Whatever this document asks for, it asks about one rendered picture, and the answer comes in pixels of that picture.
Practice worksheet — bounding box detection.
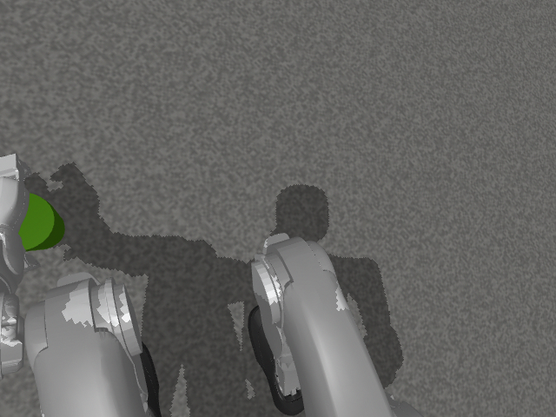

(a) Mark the cup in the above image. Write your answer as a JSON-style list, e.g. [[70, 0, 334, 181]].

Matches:
[[18, 193, 65, 252]]

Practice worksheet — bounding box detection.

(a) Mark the left robot arm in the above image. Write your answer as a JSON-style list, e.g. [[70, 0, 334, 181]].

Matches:
[[0, 227, 24, 380]]

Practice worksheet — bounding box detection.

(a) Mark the right robot hand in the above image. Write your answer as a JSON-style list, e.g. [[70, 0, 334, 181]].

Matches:
[[385, 392, 424, 417]]

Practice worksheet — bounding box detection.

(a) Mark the right robot foot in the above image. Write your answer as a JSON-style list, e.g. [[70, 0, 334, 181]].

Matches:
[[248, 306, 304, 416]]

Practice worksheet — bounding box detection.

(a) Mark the left robot hand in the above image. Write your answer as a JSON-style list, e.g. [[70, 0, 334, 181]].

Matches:
[[0, 154, 41, 272]]

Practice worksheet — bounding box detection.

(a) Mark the left robot foot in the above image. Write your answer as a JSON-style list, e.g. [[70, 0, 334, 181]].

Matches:
[[140, 342, 162, 417]]

